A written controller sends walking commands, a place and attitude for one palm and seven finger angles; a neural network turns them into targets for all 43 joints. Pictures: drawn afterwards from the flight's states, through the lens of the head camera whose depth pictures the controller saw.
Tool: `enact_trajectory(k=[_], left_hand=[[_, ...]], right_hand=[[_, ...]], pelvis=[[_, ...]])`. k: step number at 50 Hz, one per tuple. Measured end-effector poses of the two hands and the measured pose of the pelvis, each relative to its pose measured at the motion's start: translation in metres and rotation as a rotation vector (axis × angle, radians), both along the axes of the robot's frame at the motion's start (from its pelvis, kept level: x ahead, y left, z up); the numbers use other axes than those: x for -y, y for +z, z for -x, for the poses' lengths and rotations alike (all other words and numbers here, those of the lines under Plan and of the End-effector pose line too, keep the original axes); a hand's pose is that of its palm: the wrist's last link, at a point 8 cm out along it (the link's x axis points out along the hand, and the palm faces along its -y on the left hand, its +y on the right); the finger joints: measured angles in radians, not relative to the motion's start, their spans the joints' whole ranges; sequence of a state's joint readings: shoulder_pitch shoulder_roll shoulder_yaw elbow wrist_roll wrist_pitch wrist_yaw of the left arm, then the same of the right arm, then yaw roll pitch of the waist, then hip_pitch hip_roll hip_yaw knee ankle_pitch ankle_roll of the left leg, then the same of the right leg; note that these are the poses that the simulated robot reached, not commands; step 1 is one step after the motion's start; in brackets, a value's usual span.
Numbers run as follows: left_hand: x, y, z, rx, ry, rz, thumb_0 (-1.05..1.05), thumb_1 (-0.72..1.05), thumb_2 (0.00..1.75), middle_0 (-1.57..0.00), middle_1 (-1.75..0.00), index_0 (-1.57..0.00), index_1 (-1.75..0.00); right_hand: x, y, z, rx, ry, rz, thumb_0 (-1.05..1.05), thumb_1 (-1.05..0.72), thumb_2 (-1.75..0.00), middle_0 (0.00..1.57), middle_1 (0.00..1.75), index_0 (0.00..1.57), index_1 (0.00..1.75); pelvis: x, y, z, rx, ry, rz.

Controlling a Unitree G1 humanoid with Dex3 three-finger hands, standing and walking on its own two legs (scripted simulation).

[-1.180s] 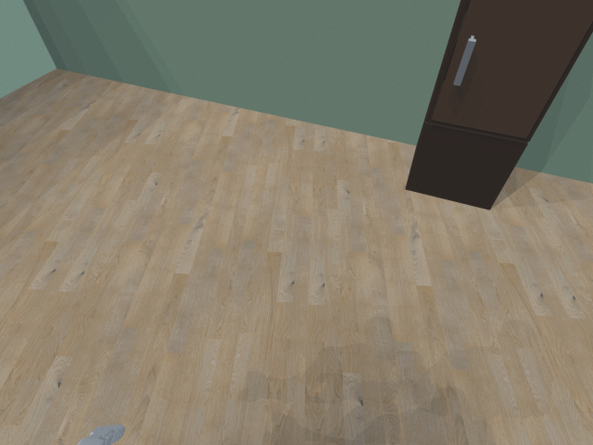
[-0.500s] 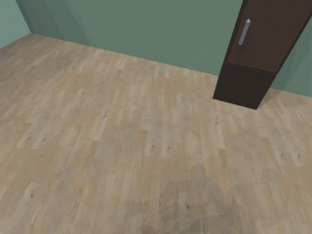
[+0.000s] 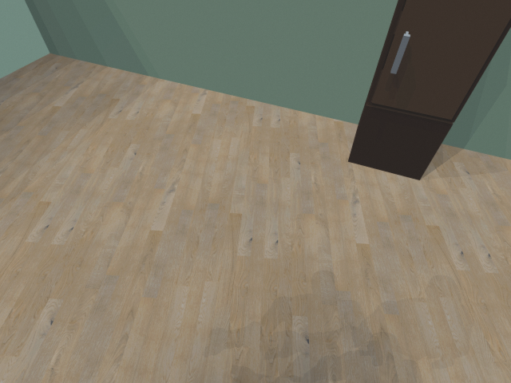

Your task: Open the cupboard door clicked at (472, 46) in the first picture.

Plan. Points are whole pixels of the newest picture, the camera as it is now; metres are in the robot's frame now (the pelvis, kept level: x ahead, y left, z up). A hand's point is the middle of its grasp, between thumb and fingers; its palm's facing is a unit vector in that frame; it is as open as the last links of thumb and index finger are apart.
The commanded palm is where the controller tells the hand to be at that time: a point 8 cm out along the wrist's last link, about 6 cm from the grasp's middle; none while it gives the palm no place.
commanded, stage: look at it before walking up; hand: left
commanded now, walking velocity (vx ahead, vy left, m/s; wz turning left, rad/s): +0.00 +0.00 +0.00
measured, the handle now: (400, 52) +1.40 -0.53 -0.09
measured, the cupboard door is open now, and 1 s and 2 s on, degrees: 0 0 0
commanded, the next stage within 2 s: walk to a spot facing it in 0.26 s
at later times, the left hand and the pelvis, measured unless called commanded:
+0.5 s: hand out of the picture +0.08 +0.24 -0.16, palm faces -0.04 -0.94 -0.34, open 7.4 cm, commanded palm none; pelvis +0.01 +0.00 +0.00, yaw -2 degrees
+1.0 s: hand out of the picture +0.04 +0.15 -0.16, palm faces -0.22 -0.95 -0.23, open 7.4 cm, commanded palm none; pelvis +0.01 -0.03 +0.00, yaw -17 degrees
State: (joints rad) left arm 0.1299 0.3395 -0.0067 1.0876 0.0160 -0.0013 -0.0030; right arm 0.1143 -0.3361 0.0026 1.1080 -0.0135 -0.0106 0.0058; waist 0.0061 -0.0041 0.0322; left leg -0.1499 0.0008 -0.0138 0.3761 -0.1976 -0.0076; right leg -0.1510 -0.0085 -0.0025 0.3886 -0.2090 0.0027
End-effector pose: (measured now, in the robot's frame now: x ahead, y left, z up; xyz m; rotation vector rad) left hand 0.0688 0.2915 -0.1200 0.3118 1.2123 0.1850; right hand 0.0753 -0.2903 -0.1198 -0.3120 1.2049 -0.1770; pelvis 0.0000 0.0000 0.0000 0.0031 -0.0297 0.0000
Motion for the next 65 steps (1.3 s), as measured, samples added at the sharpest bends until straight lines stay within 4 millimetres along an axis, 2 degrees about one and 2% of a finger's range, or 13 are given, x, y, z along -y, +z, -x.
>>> enact_trajectory(k=[13,24,28,33,39,41,44,49,55,61,65], left_hand=[[0.000,0.002,-0.004,-0.005,0.000,-0.007,0.00,0.90,0.90,-0.20,-0.30,-0.20,-0.30],[0.004,0.000,-0.007,-0.018,-0.004,-0.010,0.00,0.90,0.90,-0.20,-0.30,-0.20,-0.30],[0.015,-0.009,-0.005,-0.049,-0.027,0.009,0.00,0.90,0.90,-0.20,-0.30,-0.20,-0.30],[0.037,-0.022,-0.004,-0.076,-0.072,0.047,0.00,0.90,0.90,-0.20,-0.30,-0.20,-0.30],[0.068,-0.030,0.000,-0.069,-0.119,0.059,0.00,0.90,0.90,-0.20,-0.30,-0.20,-0.30],[0.076,-0.028,0.005,-0.063,-0.114,0.061,0.00,0.90,0.90,-0.20,-0.30,-0.20,-0.30],[0.085,-0.018,0.016,-0.091,-0.106,0.073,0.00,0.90,0.90,-0.20,-0.30,-0.20,-0.30],[0.091,-0.006,0.020,-0.160,-0.143,0.088,0.00,0.90,0.90,-0.20,-0.30,-0.20,-0.30],[0.084,-0.006,-0.001,-0.192,-0.173,0.092,0.00,0.90,0.90,-0.20,-0.30,-0.20,-0.30],[0.066,-0.018,-0.048,-0.205,-0.205,0.103,0.00,0.90,0.90,-0.20,-0.30,-0.20,-0.30],[0.049,-0.040,-0.099,-0.215,-0.248,0.115,0.00,0.90,0.90,-0.20,-0.30,-0.20,-0.30]], right_hand=[[0.003,0.001,-0.010,0.008,0.004,0.001,0.00,-0.90,-0.90,0.20,0.30,0.21,0.30],[0.004,-0.001,-0.009,0.011,-0.019,0.004,0.00,-0.90,-0.90,0.20,0.30,0.21,0.30],[-0.005,-0.008,0.002,0.025,-0.067,-0.017,0.00,-0.90,-0.90,0.20,0.30,0.20,0.30],[-0.015,-0.023,0.028,0.016,-0.132,-0.061,0.00,-0.90,-0.90,0.20,0.30,0.20,0.30],[-0.007,-0.052,0.061,-0.006,-0.214,-0.122,0.00,-0.90,-0.90,0.20,0.30,0.21,0.30],[-0.004,-0.052,0.068,-0.028,-0.227,-0.131,0.00,-0.90,-0.90,0.20,0.30,0.21,0.30],[0.001,-0.038,0.070,-0.028,-0.244,-0.138,0.01,-0.90,-0.90,0.20,0.30,0.20,0.30],[0.012,-0.017,0.060,0.035,-0.297,-0.117,0.01,-0.90,-0.90,0.20,0.30,0.20,0.30],[0.014,-0.008,0.037,0.075,-0.344,-0.083,0.00,-0.91,-0.90,0.20,0.30,0.20,0.30],[-0.004,0.000,-0.015,0.130,-0.360,-0.064,0.01,-0.91,-0.90,0.20,0.30,0.20,0.30],[-0.021,0.001,-0.054,0.209,-0.383,-0.030,0.00,-0.91,-0.90,0.20,0.30,0.20,0.30]], pelvis=[[0.002,0.001,-0.005,-0.001,-0.003,0.000],[0.004,-0.001,-0.006,-0.006,-0.031,0.000],[0.004,-0.005,-0.002,-0.008,-0.072,-0.005],[0.008,-0.014,0.007,-0.009,-0.125,-0.024],[0.026,-0.030,0.013,0.001,-0.203,-0.025],[0.030,-0.028,0.012,-0.001,-0.205,-0.018],[0.034,-0.015,0.007,-0.012,-0.233,-0.022],[0.035,0.000,-0.008,-0.038,-0.292,-0.032],[0.028,0.002,-0.037,-0.054,-0.347,-0.015],[0.011,-0.002,-0.079,-0.063,-0.404,0.002],[-0.005,-0.016,-0.116,-0.063,-0.455,0.017]])
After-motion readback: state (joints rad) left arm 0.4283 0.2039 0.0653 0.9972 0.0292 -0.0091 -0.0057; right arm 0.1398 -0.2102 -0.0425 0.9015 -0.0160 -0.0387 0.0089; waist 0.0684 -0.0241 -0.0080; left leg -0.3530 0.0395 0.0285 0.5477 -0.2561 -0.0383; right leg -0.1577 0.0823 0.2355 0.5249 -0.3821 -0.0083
